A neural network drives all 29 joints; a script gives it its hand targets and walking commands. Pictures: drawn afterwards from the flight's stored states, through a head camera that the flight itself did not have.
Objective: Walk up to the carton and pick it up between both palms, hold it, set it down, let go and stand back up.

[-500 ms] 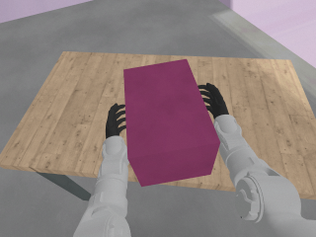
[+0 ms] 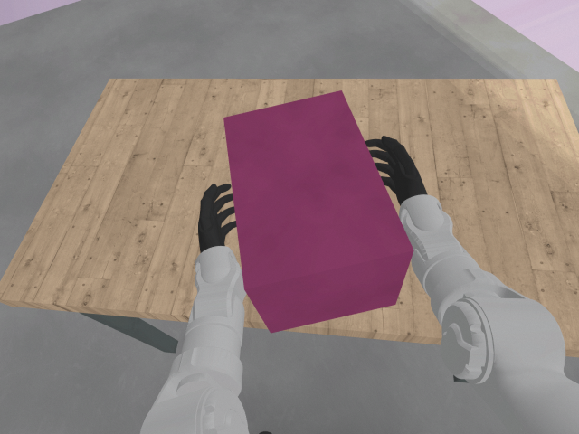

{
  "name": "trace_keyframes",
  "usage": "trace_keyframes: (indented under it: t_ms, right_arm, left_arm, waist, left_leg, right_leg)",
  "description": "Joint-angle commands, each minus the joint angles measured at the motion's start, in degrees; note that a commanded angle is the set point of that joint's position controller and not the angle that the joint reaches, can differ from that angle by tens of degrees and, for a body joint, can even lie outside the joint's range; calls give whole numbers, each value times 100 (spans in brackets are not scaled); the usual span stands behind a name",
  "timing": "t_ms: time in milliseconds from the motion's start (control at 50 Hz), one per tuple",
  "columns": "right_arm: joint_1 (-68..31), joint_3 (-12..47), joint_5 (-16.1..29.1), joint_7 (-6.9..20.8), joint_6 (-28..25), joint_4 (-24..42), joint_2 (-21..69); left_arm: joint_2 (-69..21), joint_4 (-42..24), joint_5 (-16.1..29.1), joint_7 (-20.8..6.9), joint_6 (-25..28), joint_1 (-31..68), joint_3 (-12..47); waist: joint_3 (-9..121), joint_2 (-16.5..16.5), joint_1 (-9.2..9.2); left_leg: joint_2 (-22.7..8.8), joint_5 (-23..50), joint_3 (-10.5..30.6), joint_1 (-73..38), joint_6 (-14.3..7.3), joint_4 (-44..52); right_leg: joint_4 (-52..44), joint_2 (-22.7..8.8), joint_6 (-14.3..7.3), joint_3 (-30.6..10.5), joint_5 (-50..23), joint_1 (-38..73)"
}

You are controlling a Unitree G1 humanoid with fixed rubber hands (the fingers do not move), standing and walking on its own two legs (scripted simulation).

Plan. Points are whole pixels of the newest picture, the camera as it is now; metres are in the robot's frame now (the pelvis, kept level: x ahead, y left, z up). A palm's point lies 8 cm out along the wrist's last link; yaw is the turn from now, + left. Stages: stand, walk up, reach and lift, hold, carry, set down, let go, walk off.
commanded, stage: set down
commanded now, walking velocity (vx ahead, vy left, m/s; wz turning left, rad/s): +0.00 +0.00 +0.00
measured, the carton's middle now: (307, 208) +0.45 +0.06 +0.00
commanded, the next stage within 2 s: none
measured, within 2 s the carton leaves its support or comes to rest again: rests again in 0.60 s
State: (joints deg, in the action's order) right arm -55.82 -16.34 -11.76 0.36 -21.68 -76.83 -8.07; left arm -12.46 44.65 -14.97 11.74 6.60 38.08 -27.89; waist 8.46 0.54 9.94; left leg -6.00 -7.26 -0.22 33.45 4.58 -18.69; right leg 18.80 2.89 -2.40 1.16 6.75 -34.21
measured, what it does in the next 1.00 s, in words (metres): stands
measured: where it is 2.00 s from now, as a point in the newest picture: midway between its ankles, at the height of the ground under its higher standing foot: outside the picture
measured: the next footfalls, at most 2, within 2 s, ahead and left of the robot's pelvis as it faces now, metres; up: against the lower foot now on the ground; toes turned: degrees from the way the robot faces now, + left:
none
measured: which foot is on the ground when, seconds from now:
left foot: down 0.00-1.00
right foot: down 0.00-1.00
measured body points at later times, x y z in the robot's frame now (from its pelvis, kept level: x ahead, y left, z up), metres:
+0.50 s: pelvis -0.01 +0.00 +0.00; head +0.12 +0.00 +0.43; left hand +0.38 +0.19 +0.00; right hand +0.48 -0.08 +0.02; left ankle -0.01 +0.17 -0.74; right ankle +0.00 -0.09 -0.74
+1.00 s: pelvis -0.01 +0.00 +0.00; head +0.13 +0.00 +0.43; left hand +0.38 +0.19 +0.00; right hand +0.47 -0.08 +0.01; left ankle -0.01 +0.17 -0.74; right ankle +0.00 -0.09 -0.74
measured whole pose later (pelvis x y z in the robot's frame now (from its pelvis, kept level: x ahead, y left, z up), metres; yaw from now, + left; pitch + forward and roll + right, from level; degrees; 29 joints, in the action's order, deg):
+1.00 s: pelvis -0.01 +0.00 +0.00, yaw -1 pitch +22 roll +0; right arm -54.1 -26.2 -19.6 2.6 -22.7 -72.7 -5.9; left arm -14.2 42.7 -21.3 9.5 10.9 38.7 -32.6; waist 5.7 -1.6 10.4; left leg -6.2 -6.6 -2.0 33.3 3.7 -18.0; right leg 18.6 3.1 -2.5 -0.3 5.9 -34.9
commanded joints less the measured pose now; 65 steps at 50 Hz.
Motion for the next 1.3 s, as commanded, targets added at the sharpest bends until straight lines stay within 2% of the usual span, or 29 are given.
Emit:
trace_keyframes:
  t_ms: [0, 20, 60, 100, 160, 220, 240, 260, 340, 380, 440, 520, 540, 580, 600, 680, 740, 820, 840, 860, 920, 1000, 1040, 1080, 1120, 1180, 1200, 1220, 1280]
  right_arm:
    - [-3084, 721, -433, 611, -192, 524, 2965]
    - [-3045, 657, -452, 615, -186, 413, 2904]
    - [-3016, 578, -531, 620, -176, 400, 2862]
    - [-3054, 535, -545, 655, -198, 405, 2880]
    - [-2981, 288, -709, 688, -160, 251, 2746]
    - [-2905, 298, -695, 730, -114, 235, 2758]
    - [-2927, 208, -756, 728, -123, 232, 2796]
    - [-2912, 213, -774, 728, -126, 223, 2830]
    - [-2881, 62, -841, 772, -112, 266, 2638]
    - [-2849, 26, -857, 775, -114, 240, 2649]
    - [-2840, 70, -909, 771, -103, 336, 2723]
    - [-2706, -102, -985, 765, -125, 301, 2547]
    - [-2700, -45, -1004, 767, -123, 395, 2677]
    - [-2582, -87, -1011, 751, -98, 259, 2522]
    - [-2607, -60, -966, 754, -115, 307, 2551]
    - [-2601, -79, -982, 733, -142, 434, 2379]
    - [-2583, -164, -1029, 700, -170, 552, 2286]
    - [-2502, -161, -1112, 693, -106, 507, 2445]
    - [-2455, -190, -1102, 682, -131, 566, 2397]
    - [-2439, -188, -1135, 688, -111, 583, 2434]
    - [-2376, -229, -1162, 668, -102, 609, 2343]
    - [-2326, -233, -945, 608, -92, 717, 1762]
    - [-2398, -168, -889, 604, -98, 784, 1727]
    - [-2441, -137, -796, 535, -72, 835, 1511]
    - [-2445, -27, -576, 469, -35, 919, 1171]
    - [-2731, 70, -243, 371, -41, 1017, 863]
    - [-2709, 138, -61, 322, -65, 1129, 474]
    - [-2902, 303, 130, 318, -75, 1198, 430]
    - [-3083, 594, 544, 244, -48, 1286, 205]
  left_arm:
    - [-2410, -439, -267, -558, 469, 3423, 1788]
    - [-2431, -499, -259, -537, 472, 3449, 1842]
    - [-2288, -407, -322, -549, 499, 3421, 1659]
    - [-2326, -396, -349, -542, 508, 3366, 1660]
    - [-2357, -436, -356, -526, 493, 3419, 1672]
    - [-2205, -364, -458, -517, 450, 3291, 1502]
    - [-2277, -442, -467, -516, 455, 3348, 1532]
    - [-2278, -436, -524, -511, 468, 3278, 1430]
    - [-2165, -424, -533, -495, 426, 3222, 1402]
    - [-2219, -498, -574, -484, 419, 3173, 1408]
    - [-2168, -324, -645, -534, 421, 3059, 1233]
    - [-2155, -446, -676, -509, 433, 2931, 1278]
    - [-2186, -399, -721, -535, 435, 2866, 1182]
    - [-2032, -441, -706, -528, 435, 2848, 1145]
    - [-2057, -487, -720, -542, 435, 2843, 1153]
    - [-1935, -480, -739, -516, 465, 2729, 1050]
    - [-1887, -530, -740, -512, 513, 2691, 1030]
    - [-1812, -454, -836, -549, 544, 2683, 816]
    - [-1844, -517, -805, -530, 560, 2614, 905]
    - [-1878, -476, -855, -538, 559, 2588, 837]
    - [-1787, -428, -862, -547, 551, 2485, 810]
    - [-1347, -665, -786, -410, 552, 2419, 746]
    - [-1327, -576, -798, -378, 562, 2360, 668]
    - [-1167, -591, -717, -326, 556, 2318, 649]
    - [-803, -668, -621, -252, 574, 2316, 591]
    - [-676, -836, -435, -71, 608, 2466, 730]
    - [-360, -885, -317, -14, 622, 2400, 766]
    - [-325, -881, -258, 44, 642, 2437, 803]
    - [-198, -844, -46, 135, 655, 2451, 917]
  waist:
    - [4367, -981, 69]
    - [4439, -906, 17]
    - [4318, -1033, 85]
    - [4340, -988, 122]
    - [4243, -881, 28]
    - [4207, -858, 182]
    - [4207, -858, 117]
    - [4101, -923, 196]
    - [4105, -865, 183]
    - [4132, -810, 165]
    - [3896, -981, 235]
    - [3980, -841, 165]
    - [3886, -925, 234]
    - [3847, -912, 190]
    - [3864, -840, 229]
    - [3900, -944, 292]
    - [3919, -909, 260]
    - [3662, -1027, 314]
    - [3816, -931, 279]
    - [3771, -960, 331]
    - [3674, -974, 268]
    - [3965, -788, 307]
    - [3868, -855, 371]
    - [3823, -937, 335]
    - [3946, -977, 376]
    - [4241, -817, 405]
    - [4555, -827, 353]
    - [4633, -782, 452]
    - [4824, -826, 472]
  left_leg:
    - [520, 2104, -811, -893, -403, -262]
    - [508, 2089, -795, -934, -392, -266]
    - [517, 2005, -859, -929, -433, -240]
    - [518, 2018, -876, -898, -431, -265]
    - [505, 1938, -862, -1005, -414, -223]
    - [510, 1883, -908, -1013, -446, -229]
    - [512, 1914, -904, -1040, -434, -225]
    - [524, 1896, -912, -970, -464, -204]
    - [487, 1874, -940, -1125, -455, -187]
    - [508, 2023, -927, -1106, -435, -260]
    - [534, 1871, -969, -946, -496, -175]
    - [511, 2094, -956, -1123, -445, -237]
    - [528, 2096, -980, -1048, -475, -218]
    - [533, 2025, -982, -998, -494, -196]
    - [532, 2038, -986, -975, -476, -202]
    - [543, 2058, -987, -917, -508, -205]
    - [555, 2075, -995, -848, -502, -200]
    - [595, 1878, -1045, -694, -577, -126]
    - [576, 1962, -1045, -776, -548, -157]
    - [570, 1986, -1038, -780, -549, -143]
    - [592, 1985, -1031, -763, -565, -162]
    - [574, 2199, -1033, -906, -503, -261]
    - [589, 2232, -1034, -836, -523, -256]
    - [592, 2238, -1021, -790, -521, -273]
    - [621, 2211, -1043, -678, -544, -316]
    - [603, 2375, -972, -675, -460, -466]
    - [600, 2615, -967, -761, -438, -555]
    - [603, 2683, -943, -719, -417, -626]
    - [625, 2614, -900, -494, -397, -710]
  right_leg:
    - [652, -42, 447, 339, -3605, 3393]
    - [648, -28, 419, 357, -3500, 3307]
    - [599, -15, 416, 338, -3298, 3333]
    - [581, -13, 383, 336, -3165, 3279]
    - [495, 20, 339, 380, -2753, 3047]
    - [435, 7, 307, 350, -2574, 3000]
    - [444, 21, 297, 363, -2566, 2984]
    - [432, 10, 296, 324, -2543, 3042]
    - [346, 62, 231, 394, -2156, 2816]
    - [391, 40, 238, 362, -2347, 2875]
    - [380, 18, 287, 339, -2428, 3031]
    - [385, 62, 224, 373, -2381, 2871]
    - [374, 42, 246, 354, -2463, 2967]
    - [377, 26, 249, 330, -2428, 3016]
    - [405, 23, 247, 323, -2473, 3033]
    - [408, 28, 237, 312, -2474, 3075]
    - [449, 31, 241, 293, -2568, 3128]
    - [432, -15, 262, 227, -2480, 3324]
    - [464, 0, 251, 273, -2514, 3283]
    - [433, -1, 241, 273, -2521, 3265]
    - [440, -7, 251, 243, -2500, 3249]
    - [484, 61, 188, 273, -2451, 3204]
    - [459, 53, 173, 232, -2467, 3206]
    - [475, 75, 193, 249, -2549, 3244]
    - [532, 74, 195, 176, -2622, 3398]
    - [558, 133, 142, 184, -2571, 3194]
    - [637, 190, 140, 178, -2865, 3229]
    - [683, 200, 134, 157, -2882, 3184]
    - [768, 207, 159, 101, -3032, 3258]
